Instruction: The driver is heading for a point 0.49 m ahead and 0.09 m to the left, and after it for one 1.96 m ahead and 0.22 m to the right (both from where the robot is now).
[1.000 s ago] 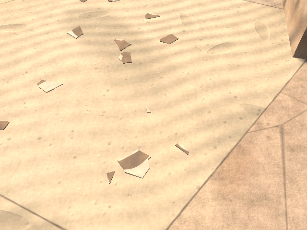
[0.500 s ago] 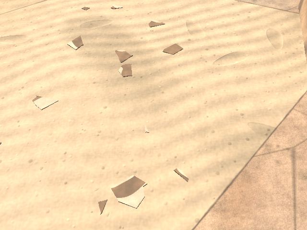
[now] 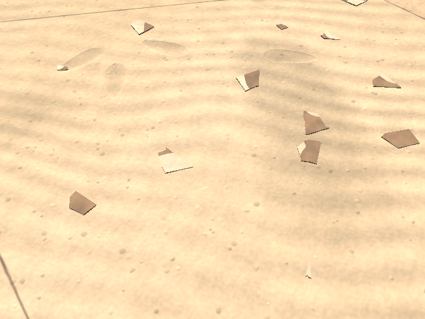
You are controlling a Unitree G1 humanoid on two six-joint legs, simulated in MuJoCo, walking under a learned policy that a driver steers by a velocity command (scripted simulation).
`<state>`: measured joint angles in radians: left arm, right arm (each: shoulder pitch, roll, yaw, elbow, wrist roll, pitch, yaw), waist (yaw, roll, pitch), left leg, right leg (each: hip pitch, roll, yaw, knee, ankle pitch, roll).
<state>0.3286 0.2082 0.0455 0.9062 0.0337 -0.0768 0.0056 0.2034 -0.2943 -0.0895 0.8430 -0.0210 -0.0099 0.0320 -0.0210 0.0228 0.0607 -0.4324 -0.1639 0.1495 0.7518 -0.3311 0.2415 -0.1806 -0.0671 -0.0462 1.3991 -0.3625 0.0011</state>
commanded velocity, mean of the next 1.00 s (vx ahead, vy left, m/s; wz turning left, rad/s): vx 0.99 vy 0.00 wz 0.04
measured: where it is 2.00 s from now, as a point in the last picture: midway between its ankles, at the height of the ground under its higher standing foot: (241, 55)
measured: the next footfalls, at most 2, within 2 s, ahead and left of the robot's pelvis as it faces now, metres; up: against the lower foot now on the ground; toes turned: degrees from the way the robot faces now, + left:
right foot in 0.34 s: +0.55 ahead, -0.10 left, +0.00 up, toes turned +21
left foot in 0.74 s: +0.79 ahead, +0.23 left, +0.00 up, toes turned +9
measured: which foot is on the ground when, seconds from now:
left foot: down 0.00-0.34, up 0.36-0.72, down 0.74-1.00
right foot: up 0.00-0.32, down 0.34-0.76, up 0.78-1.00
